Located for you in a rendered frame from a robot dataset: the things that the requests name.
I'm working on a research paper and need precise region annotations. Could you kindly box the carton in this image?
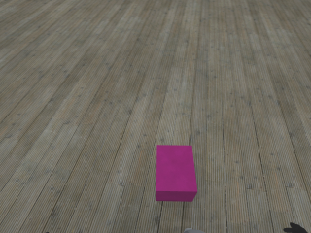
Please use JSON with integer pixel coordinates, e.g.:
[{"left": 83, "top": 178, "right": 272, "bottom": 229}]
[{"left": 156, "top": 145, "right": 197, "bottom": 202}]

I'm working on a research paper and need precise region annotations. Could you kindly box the right robot hand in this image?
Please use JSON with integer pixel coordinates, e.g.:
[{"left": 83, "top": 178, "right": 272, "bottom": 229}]
[{"left": 283, "top": 222, "right": 307, "bottom": 233}]

